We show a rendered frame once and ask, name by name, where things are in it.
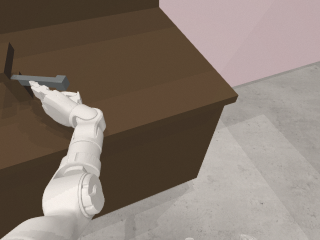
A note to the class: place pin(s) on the tap lever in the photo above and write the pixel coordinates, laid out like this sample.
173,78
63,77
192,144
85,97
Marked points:
60,82

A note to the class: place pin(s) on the counter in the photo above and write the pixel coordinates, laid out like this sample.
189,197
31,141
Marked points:
160,98

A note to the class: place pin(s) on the left robot forearm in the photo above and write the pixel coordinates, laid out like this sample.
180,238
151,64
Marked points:
86,143

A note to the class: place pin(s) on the robot left hand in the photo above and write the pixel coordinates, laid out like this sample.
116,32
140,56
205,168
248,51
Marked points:
58,105

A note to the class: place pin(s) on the robot left upper arm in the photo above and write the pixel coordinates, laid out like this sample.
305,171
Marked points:
69,204

